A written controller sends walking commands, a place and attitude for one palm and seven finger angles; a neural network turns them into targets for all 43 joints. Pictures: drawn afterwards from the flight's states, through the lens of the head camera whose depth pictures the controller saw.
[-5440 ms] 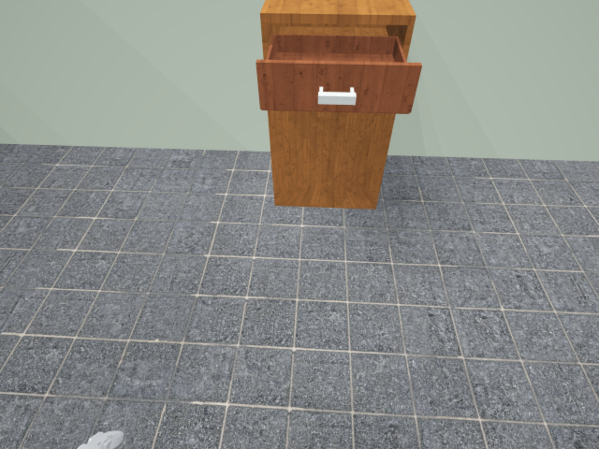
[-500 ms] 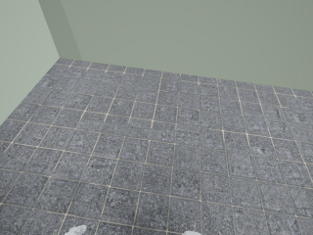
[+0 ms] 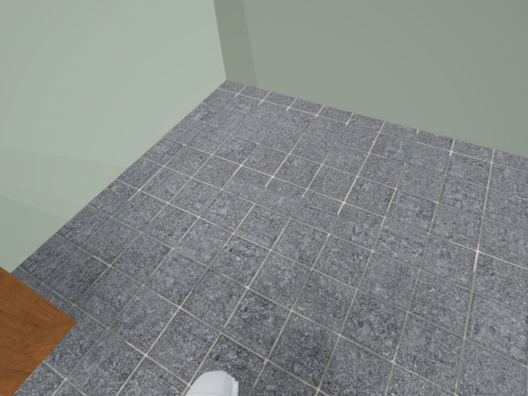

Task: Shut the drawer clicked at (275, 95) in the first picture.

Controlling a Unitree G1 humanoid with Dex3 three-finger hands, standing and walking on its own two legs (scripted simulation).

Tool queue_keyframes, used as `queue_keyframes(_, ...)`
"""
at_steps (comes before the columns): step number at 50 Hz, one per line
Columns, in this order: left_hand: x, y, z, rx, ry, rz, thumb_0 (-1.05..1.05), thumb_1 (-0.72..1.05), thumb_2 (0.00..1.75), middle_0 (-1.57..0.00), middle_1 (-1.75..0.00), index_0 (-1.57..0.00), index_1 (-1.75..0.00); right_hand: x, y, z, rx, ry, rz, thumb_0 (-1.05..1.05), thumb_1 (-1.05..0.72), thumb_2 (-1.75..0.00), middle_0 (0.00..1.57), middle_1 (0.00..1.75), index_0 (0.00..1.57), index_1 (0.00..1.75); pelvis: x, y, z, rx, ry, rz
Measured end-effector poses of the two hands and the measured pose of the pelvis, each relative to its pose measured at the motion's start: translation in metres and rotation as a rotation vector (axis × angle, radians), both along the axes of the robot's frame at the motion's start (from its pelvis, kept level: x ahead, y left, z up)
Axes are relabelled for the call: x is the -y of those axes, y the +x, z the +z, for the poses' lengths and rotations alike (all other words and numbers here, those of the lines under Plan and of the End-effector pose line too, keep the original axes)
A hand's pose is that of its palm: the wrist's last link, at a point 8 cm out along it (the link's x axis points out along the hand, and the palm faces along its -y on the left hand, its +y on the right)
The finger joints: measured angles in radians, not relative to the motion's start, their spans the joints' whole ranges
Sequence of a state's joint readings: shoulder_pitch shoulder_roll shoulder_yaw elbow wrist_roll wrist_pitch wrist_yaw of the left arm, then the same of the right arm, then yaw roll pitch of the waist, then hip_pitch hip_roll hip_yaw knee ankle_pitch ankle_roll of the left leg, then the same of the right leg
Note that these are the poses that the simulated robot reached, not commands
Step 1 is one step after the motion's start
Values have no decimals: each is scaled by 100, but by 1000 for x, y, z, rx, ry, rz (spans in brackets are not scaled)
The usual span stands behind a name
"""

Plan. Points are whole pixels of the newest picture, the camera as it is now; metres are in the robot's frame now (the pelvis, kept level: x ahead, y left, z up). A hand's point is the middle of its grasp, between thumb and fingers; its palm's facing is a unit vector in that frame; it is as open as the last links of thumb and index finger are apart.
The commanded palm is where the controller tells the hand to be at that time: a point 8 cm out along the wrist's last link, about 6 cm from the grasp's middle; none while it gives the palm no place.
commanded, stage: turn to face it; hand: left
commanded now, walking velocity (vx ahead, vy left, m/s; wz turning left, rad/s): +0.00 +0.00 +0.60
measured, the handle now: out of the picture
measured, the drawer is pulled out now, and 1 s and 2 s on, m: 0.30 0.30 0.30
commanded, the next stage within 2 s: take the last steps up to it in 1.70 s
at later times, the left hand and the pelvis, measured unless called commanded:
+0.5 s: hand out of the picture -0.02 +0.30 -0.18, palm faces +0.36 -0.90 -0.24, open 7.4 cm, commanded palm none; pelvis -0.02 +0.07 +0.00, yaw +18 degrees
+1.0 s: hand out of the picture -0.02 +0.24 -0.14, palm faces +0.55 -0.78 -0.30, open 7.4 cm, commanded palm none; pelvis -0.01 +0.01 +0.00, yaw +36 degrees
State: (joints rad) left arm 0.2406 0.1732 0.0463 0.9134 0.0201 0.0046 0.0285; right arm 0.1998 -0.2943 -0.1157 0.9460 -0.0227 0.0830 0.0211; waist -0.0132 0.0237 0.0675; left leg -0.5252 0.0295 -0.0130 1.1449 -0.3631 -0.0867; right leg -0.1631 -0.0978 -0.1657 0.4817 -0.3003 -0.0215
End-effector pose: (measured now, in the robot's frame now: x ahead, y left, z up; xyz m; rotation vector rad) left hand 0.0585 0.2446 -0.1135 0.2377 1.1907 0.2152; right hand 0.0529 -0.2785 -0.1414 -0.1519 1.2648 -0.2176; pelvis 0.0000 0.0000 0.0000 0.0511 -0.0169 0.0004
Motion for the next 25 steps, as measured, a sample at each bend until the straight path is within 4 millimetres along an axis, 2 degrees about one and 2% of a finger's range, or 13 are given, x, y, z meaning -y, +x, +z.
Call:
queue_keyframes(3, -6, -33, -5, -45, -11, 63, 0, 91, 90, -20, -30, -20, -30, -6, 30, 3, 20, -12, 76, 1, -91, -90, 19, 30, 20, 30, -5, -2, -1, 0, 0, 42)
queue_keyframes(6, -15, -66, -12, -99, -25, 128, 0, 91, 90, -21, -30, -20, -30, -24, 65, 7, 59, -18, 157, 1, -91, -90, 19, 30, 20, 30, -13, -4, -3, -3, -4, 79)
queue_keyframes(11, -40, -117, -33, -176, -59, 240, 0, 90, 90, -21, -30, -20, -30, -76, 120, 16, 153, -29, 303, 1, -91, -90, 19, 30, 20, 30, -37, -7, -13, -13, -33, 149)
queue_keyframes(14, -60, -138, -51, -207, -77, 299, 0, 91, 90, -21, -30, -20, -30, -109, 142, 20, 217, -37, 377, 1, -91, -90, 19, 30, 20, 30, -51, -9, -23, -13, -36, 189)
queue_keyframes(16, -70, -141, -52, -210, -79, 321, 1, 91, 90, -20, -30, -20, -30, -125, 144, 27, 231, -36, 408, 1, -91, -90, 19, 30, 20, 30, -57, -11, -20, -8, -46, 202)
queue_keyframes(19, -82, -131, -46, -165, -82, 340, 1, 91, 90, -20, -30, -20, -30, -141, 138, 33, 216, -39, 427, 1, -91, -90, 20, 30, 20, 30, -64, -13, -12, -4, -68, 237)
queue_keyframes(25, -100, -99, -30, -24, -66, 348, 1, 91, 90, -20, -30, -20, -30, -152, 112, 31, 145, -23, 437, 1, -90, -90, 20, 30, 21, 30, -73, -17, -2, -4, -83, 306)
